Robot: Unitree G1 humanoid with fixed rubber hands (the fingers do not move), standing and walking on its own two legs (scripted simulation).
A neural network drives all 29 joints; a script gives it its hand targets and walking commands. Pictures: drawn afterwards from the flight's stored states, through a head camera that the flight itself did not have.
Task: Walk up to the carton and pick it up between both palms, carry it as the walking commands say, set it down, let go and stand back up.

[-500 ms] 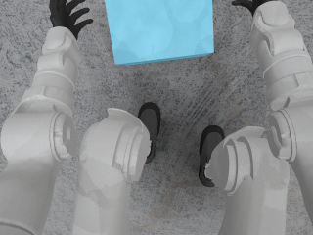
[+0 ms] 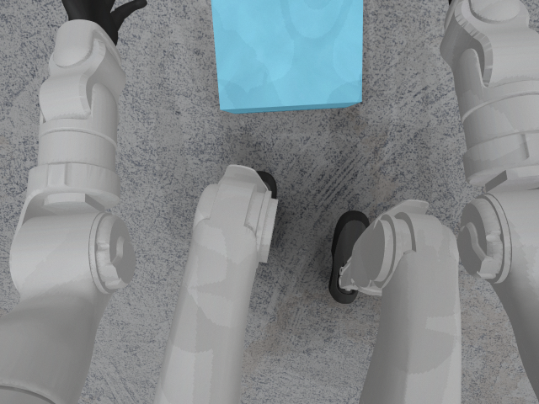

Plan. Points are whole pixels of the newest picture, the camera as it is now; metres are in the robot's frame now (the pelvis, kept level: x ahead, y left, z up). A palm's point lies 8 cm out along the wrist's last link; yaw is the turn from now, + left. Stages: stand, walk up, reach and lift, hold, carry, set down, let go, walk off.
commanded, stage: set down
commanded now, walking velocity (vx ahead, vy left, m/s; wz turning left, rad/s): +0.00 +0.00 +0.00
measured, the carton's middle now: (286, 25) +0.56 +0.12 -0.36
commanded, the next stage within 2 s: let go in 0.96 s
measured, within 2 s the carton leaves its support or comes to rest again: neither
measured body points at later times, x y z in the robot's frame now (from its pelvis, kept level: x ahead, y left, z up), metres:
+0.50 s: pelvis +0.05 +0.00 +0.12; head +0.33 +0.03 +0.47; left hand +0.48 +0.31 +0.03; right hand +0.58 -0.09 +0.02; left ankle +0.16 +0.11 -0.40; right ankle +0.12 -0.10 -0.40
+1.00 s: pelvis +0.07 +0.01 +0.23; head +0.34 +0.04 +0.59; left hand +0.47 +0.31 +0.13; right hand +0.57 -0.09 +0.12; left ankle +0.16 +0.11 -0.40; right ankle +0.12 -0.10 -0.40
